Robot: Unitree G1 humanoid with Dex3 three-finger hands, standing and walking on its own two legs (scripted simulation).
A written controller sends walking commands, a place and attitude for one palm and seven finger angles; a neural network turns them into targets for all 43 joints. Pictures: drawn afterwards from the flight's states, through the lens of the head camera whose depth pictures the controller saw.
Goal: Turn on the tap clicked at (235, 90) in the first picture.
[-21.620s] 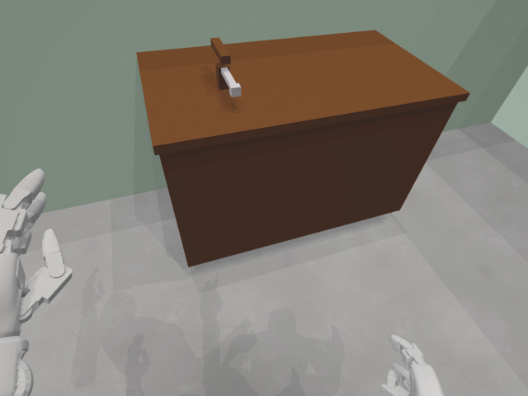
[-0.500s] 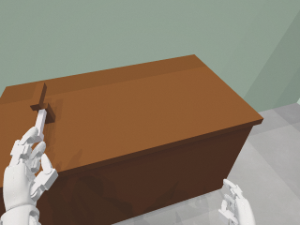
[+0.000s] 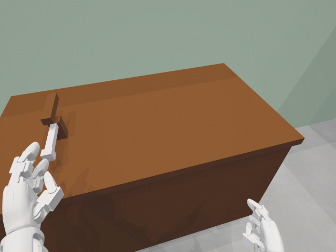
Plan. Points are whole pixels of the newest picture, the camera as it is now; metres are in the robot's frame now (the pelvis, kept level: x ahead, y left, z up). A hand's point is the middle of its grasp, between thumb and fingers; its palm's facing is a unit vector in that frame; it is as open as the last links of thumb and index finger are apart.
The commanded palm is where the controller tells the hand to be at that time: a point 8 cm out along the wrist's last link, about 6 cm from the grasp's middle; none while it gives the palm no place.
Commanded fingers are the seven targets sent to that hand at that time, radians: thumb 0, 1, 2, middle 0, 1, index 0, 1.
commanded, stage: turn the palm inward beside the body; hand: left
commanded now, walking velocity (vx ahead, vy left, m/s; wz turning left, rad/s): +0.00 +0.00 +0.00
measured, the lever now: (48, 155) +0.33 +0.39 +0.04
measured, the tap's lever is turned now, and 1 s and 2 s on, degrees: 0 0 0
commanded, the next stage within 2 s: reach beside the lever's end, fingers flat in 0.08 s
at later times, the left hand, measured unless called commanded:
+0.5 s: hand (56, 183) +0.21 +0.26 +0.12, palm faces +0.57 -0.82 -0.11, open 7.4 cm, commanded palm +0.16 +0.30 +0.12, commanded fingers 0.00 0.90 0.90 -0.20 -0.30 -0.20 -0.30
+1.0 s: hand (50, 175) +0.24 +0.30 +0.09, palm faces +0.58 -0.80 -0.12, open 7.5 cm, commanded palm +0.19 +0.34 +0.09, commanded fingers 0.00 0.90 0.90 -0.18 -0.25 -0.18 -0.25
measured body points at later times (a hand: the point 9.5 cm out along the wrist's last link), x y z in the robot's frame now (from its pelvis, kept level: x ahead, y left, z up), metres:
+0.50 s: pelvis +0.00 +0.00 +0.00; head -0.02 -0.02 +0.45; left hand +0.17 +0.30 +0.13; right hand +0.20 -0.22 -0.07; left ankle +0.04 +0.11 -0.72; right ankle -0.01 -0.06 -0.72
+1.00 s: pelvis +0.00 -0.01 +0.00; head +0.01 -0.02 +0.45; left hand +0.20 +0.34 +0.10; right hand +0.18 -0.24 -0.09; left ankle +0.04 +0.11 -0.72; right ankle -0.01 -0.06 -0.72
